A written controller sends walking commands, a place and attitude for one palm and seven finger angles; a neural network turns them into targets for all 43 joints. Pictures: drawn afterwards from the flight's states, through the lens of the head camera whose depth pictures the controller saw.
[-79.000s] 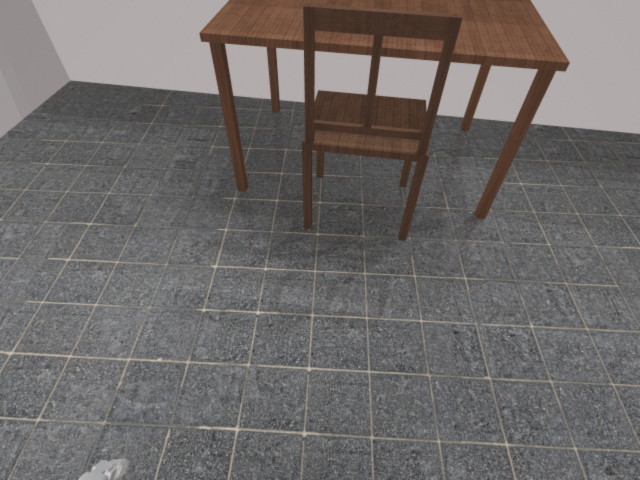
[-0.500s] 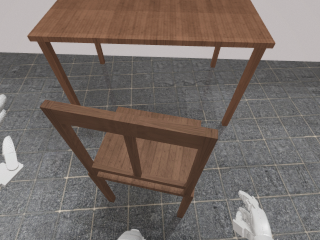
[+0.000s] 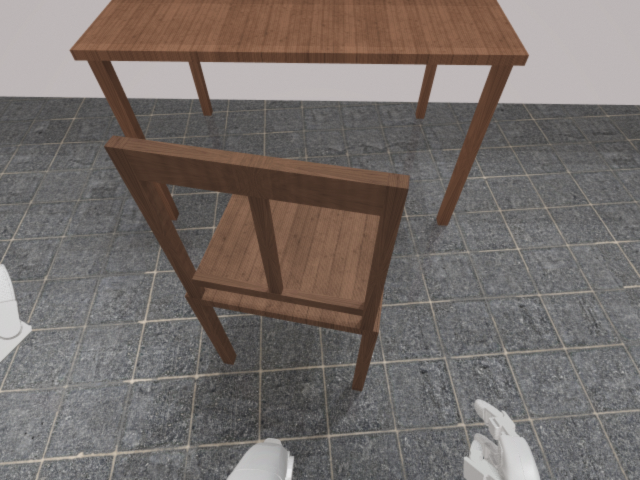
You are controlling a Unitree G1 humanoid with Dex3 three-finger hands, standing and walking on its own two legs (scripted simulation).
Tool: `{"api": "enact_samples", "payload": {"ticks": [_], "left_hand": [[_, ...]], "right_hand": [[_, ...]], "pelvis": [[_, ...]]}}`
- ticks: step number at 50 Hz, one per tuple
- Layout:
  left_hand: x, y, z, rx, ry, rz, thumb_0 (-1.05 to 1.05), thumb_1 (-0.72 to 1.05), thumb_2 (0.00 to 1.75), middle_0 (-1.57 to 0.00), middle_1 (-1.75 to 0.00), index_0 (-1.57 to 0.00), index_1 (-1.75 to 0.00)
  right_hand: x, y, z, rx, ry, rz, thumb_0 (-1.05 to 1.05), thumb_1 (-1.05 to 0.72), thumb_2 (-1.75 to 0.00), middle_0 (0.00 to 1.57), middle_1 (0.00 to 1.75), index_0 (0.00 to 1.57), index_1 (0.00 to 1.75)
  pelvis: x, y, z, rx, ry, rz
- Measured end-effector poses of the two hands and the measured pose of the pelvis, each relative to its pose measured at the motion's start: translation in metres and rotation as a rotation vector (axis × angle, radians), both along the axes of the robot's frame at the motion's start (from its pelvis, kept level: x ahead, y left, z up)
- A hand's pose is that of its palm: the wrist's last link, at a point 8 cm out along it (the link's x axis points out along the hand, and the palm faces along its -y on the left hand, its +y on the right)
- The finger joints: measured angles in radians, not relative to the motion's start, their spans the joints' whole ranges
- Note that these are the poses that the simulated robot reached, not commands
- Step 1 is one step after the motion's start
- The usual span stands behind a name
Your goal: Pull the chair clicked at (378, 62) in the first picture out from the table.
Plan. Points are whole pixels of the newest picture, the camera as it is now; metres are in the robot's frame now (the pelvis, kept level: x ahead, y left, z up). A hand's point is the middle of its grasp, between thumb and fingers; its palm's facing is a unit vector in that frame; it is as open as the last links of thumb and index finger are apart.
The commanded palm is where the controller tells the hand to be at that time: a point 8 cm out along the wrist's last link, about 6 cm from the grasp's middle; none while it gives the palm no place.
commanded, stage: stop stepping back and stand still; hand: left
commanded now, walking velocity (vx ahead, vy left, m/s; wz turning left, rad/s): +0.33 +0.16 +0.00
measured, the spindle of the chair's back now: (268, 249) +0.48 +0.14 -0.09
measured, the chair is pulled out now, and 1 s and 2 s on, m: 0.44 0.44 0.44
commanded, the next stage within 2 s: let the arm hang, fingers relaxed in 0.64 s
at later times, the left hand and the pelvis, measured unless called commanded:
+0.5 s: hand out of the picture +0.12 +0.29 +0.18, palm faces +0.52 -0.73 -0.45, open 7.4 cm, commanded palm +0.06 +0.31 +0.19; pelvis -0.06 +0.00 +0.01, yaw +3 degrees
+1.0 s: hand out of the picture +0.06 +0.16 -0.15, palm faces +0.05 -0.99 -0.12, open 7.4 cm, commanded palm none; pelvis -0.03 +0.01 +0.01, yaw +3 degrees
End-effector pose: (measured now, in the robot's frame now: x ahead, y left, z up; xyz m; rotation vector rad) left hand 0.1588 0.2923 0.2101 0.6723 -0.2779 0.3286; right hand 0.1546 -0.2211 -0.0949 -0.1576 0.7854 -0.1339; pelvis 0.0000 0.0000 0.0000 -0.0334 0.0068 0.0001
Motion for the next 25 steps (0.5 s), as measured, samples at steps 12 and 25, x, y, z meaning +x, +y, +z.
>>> {"api": "enact_samples", "payload": {"ticks": [12,25], "left_hand": [[-0.056,0.020,-0.019,-0.137,-0.032,0.081,0.01,0.88,0.89,-0.22,-0.30,-0.21,-0.30],[-0.089,0.024,-0.015,-0.128,-0.045,0.160,0.01,0.89,0.89,-0.21,-0.30,-0.21,-0.30]], "right_hand": [[-0.067,-0.030,0.042,-0.154,-0.062,-0.063,0.02,-0.90,-0.89,0.20,0.30,0.20,0.30],[-0.082,-0.004,0.017,-0.047,-0.022,0.009,0.01,-0.90,-0.89,0.20,0.30,0.20,0.30]], "pelvis": [[-0.041,0.008,0.011,0.040,-0.033,0.026],[-0.064,0.004,0.008,0.014,-0.037,0.050]]}}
